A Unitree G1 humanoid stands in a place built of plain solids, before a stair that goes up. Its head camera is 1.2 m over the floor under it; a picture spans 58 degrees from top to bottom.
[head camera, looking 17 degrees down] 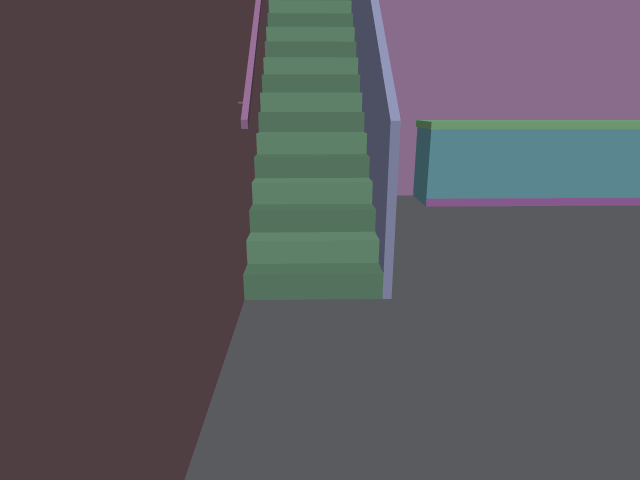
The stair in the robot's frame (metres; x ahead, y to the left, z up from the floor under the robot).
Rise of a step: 0.16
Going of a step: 0.20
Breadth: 0.90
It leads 1 degrees to the left of straight ahead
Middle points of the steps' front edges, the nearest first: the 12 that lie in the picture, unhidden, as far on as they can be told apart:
2.59 0.04 0.18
2.80 0.05 0.34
3.00 0.05 0.51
3.20 0.06 0.67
3.41 0.06 0.84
3.61 0.07 1.00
3.82 0.07 1.16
4.02 0.08 1.33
4.22 0.08 1.49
4.43 0.09 1.66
4.63 0.09 1.82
4.83 0.10 1.98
